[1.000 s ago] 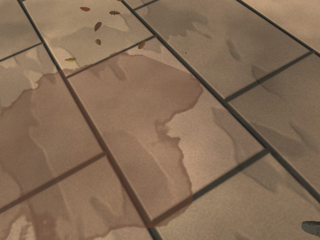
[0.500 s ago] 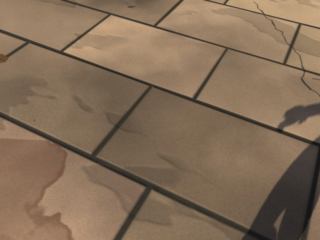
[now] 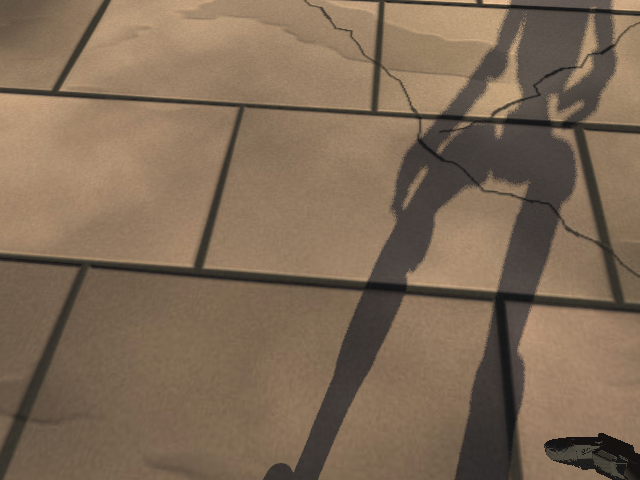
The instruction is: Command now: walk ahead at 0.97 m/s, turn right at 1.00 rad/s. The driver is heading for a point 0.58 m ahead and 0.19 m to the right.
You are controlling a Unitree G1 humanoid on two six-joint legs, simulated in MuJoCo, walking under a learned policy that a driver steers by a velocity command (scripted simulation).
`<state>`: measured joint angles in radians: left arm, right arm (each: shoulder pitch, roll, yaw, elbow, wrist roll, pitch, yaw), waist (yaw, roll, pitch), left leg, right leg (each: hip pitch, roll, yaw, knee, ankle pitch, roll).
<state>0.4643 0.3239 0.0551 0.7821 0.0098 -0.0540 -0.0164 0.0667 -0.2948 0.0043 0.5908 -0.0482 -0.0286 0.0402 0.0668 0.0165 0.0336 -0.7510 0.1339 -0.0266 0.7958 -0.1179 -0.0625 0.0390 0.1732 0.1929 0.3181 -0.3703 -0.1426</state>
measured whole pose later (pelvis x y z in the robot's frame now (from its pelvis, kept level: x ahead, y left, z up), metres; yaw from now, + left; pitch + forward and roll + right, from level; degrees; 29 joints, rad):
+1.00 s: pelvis +0.78 -0.16 +0.00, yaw -39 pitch +1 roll -1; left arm 0.24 0.27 0.05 0.85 -0.01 -0.02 0.02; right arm 0.08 -0.26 -0.02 0.68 -0.02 -0.09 0.00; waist 0.05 0.06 0.04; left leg -0.48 0.02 -0.01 0.50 0.02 0.01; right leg -0.13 0.14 0.07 0.53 -0.40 -0.10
